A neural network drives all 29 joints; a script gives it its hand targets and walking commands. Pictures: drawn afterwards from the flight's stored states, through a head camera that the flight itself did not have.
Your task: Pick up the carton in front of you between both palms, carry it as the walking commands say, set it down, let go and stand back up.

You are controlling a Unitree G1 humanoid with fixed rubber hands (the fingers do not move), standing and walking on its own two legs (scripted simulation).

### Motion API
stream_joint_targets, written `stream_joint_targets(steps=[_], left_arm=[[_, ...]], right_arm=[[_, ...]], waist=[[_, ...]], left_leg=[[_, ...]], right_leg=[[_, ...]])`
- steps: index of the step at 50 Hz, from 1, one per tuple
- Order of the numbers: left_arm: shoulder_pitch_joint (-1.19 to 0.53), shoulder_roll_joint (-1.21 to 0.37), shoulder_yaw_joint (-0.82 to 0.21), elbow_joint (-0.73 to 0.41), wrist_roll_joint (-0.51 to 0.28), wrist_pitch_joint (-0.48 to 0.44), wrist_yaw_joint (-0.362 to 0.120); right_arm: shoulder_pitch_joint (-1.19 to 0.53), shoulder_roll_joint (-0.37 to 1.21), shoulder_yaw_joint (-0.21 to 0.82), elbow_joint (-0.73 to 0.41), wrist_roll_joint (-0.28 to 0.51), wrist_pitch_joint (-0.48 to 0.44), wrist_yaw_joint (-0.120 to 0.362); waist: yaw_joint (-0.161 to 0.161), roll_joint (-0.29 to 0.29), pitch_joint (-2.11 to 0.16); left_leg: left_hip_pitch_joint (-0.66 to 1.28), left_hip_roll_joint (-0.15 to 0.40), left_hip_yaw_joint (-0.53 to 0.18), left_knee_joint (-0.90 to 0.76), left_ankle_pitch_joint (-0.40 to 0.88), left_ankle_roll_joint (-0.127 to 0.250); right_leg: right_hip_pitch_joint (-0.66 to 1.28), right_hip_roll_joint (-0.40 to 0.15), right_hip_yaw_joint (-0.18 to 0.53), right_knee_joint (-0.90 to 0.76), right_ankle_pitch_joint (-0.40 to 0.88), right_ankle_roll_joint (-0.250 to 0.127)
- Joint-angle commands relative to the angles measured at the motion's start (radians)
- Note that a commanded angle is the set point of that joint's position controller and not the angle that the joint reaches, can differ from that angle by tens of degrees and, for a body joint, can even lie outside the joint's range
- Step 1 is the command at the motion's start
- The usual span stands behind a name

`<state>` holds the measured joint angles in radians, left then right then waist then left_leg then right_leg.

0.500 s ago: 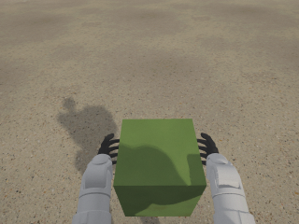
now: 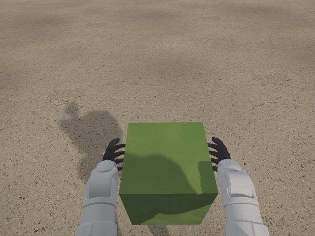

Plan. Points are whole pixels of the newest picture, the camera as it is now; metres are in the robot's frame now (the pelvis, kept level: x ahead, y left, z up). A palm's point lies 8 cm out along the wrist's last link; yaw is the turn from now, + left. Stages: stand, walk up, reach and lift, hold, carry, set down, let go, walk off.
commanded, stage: carry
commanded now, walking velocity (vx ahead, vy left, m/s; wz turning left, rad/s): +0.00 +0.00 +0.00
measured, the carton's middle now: (165, 175) +0.30 +0.00 -0.03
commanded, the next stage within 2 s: hold in 0.34 s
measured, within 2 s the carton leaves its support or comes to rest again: neither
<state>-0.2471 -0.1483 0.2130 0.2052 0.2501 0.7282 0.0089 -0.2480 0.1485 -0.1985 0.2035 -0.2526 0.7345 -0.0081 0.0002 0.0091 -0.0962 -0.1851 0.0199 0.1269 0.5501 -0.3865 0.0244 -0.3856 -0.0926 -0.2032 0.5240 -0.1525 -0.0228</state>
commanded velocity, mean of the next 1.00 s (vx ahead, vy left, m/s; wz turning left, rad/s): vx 0.00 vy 0.00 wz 0.00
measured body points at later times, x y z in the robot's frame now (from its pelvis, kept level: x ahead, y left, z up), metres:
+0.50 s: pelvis -0.01 +0.00 +0.01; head -0.02 -0.01 +0.46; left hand +0.28 +0.17 +0.04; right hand +0.30 -0.13 +0.03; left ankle -0.06 +0.09 -0.73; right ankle +0.07 -0.13 -0.73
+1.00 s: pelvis -0.02 -0.05 +0.01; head -0.04 -0.07 +0.46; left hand +0.26 +0.15 +0.04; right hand +0.30 -0.15 +0.04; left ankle -0.06 +0.09 -0.73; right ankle +0.07 -0.13 -0.73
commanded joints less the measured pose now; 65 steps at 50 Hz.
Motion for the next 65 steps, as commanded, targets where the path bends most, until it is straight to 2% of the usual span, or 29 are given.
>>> stream_joint_targets(steps=[1,17,18,19,20,21,23,24,25,29,31,36,43,59,62,65], left_arm=[[-0.473,-0.869,-0.548,-0.047,-0.24,-0.029,-0.218],[-0.469,-0.866,-0.55,-0.053,-0.241,-0.027,-0.217],[-0.407,-0.905,-0.53,-0.028,-0.236,-0.044,-0.222],[-0.397,-0.885,-0.495,-0.025,-0.206,-0.068,-0.204],[-0.359,-0.864,-0.476,-0.017,-0.185,-0.075,-0.195],[-0.345,-0.857,-0.46,-0.013,-0.183,-0.086,-0.183],[-0.355,-0.845,-0.472,-0.015,-0.177,-0.094,-0.183],[-0.374,-0.847,-0.478,-0.019,-0.182,-0.097,-0.184],[-0.41,-0.858,-0.502,-0.028,-0.198,-0.1,-0.192],[-0.486,-0.871,-0.552,-0.042,-0.24,-0.104,-0.226],[-0.499,-0.866,-0.543,-0.024,-0.235,-0.105,-0.234],[-0.497,-0.873,-0.504,0.02,-0.212,-0.111,-0.236],[-0.492,-0.899,-0.475,0.043,-0.194,-0.115,-0.24],[-0.548,-0.91,-0.416,0.097,-0.176,-0.116,-0.273],[-0.608,-0.904,-0.375,0.144,-0.151,-0.129,-0.278],[-0.694,-0.898,-0.3,0.235,-0.104,-0.159,-0.278]], right_arm=[[-0.474,0.885,0.55,-0.053,0.241,-0.035,0.207],[-0.47,0.881,0.549,-0.057,0.241,-0.032,0.205],[-0.364,0.902,0.536,-0.099,0.239,-0.031,0.205],[-0.397,0.862,0.535,-0.13,0.23,-0.043,0.203],[-0.4,0.861,0.544,-0.139,0.236,-0.045,0.205],[-0.414,0.845,0.558,-0.144,0.244,-0.051,0.205],[-0.426,0.856,0.587,-0.152,0.253,-0.062,0.206],[-0.44,0.852,0.59,-0.157,0.251,-0.065,0.209],[-0.43,0.861,0.596,-0.143,0.246,-0.068,0.205],[-0.39,0.869,0.539,-0.096,0.198,-0.074,0.187],[-0.388,0.87,0.518,-0.07,0.183,-0.074,0.186],[-0.425,0.884,0.52,-0.044,0.188,-0.072,0.202],[-0.479,0.911,0.556,-0.049,0.215,-0.071,0.223],[-0.525,0.931,0.508,0.026,0.207,-0.061,0.238],[-0.576,0.926,0.452,0.082,0.185,-0.072,0.241],[-0.66,0.9,0.348,0.179,0.136,-0.099,0.248]], waist=[[0.0,-0.005,-0.234],[0.001,-0.004,-0.234],[-0.006,0.13,-0.055],[0.022,0.124,-0.096],[0.02,0.057,-0.114],[0.042,0.057,-0.142],[0.04,0.011,-0.14],[0.036,0.032,-0.154],[0.023,0.011,-0.148],[-0.039,0.014,-0.117],[-0.046,0.022,-0.083],[-0.018,0.028,-0.052],[0.015,0.007,-0.081],[0.002,-0.026,-0.097],[-0.003,-0.016,-0.073],[-0.015,-0.005,-0.04]], left_leg=[[-0.068,0.125,-0.104,-0.114,0.227,0.014],[-0.073,0.125,-0.108,-0.111,0.237,0.017],[-0.237,-0.039,-0.277,-0.231,0.449,0.019],[-0.222,-0.033,-0.286,-0.225,0.503,0.022],[-0.064,-0.048,-0.276,-0.202,0.577,0.013],[-0.011,-0.056,-0.268,-0.216,0.535,0.006],[0.046,-0.068,-0.257,-0.216,0.556,0.003],[0.059,-0.071,-0.255,-0.233,0.49,-0.002],[0.033,-0.067,-0.255,-0.233,0.478,-0.008],[-0.043,-0.061,-0.259,-0.246,0.369,-0.012],[-0.103,-0.058,-0.258,-0.262,0.291,-0.003],[-0.221,-0.053,-0.255,-0.286,0.171,0.019],[-0.241,-0.066,-0.242,-0.283,0.112,0.036],[-0.196,-0.084,-0.239,-0.259,0.11,0.042],[-0.215,-0.083,-0.238,-0.249,0.075,0.042],[-0.255,-0.084,-0.236,-0.223,0.026,0.042]], right_leg=[[0.221,-0.092,0.122,-0.038,0.167,-0.006],[0.217,-0.093,0.124,-0.039,0.169,-0.004],[0.566,0.196,0.251,-0.013,0.298,-0.015],[0.612,0.171,0.287,-0.032,0.36,-0.015],[0.532,0.168,0.287,-0.068,0.392,0.001],[0.548,0.165,0.286,-0.084,0.384,0.004],[0.517,0.182,0.27,-0.099,0.373,0.019],[0.525,0.188,0.265,-0.106,0.322,0.019],[0.537,0.194,0.262,-0.107,0.298,0.019],[0.576,0.193,0.264,-0.116,0.229,0.006],[0.603,0.191,0.262,-0.114,0.197,0.005],[0.673,0.181,0.261,-0.107,0.155,0.01],[0.704,0.158,0.282,-0.123,0.099,0.021],[0.69,0.111,0.323,-0.194,-0.012,0.035],[0.672,0.109,0.323,-0.191,-0.068,0.032],[0.641,0.113,0.32,-0.17,-0.133,0.026]])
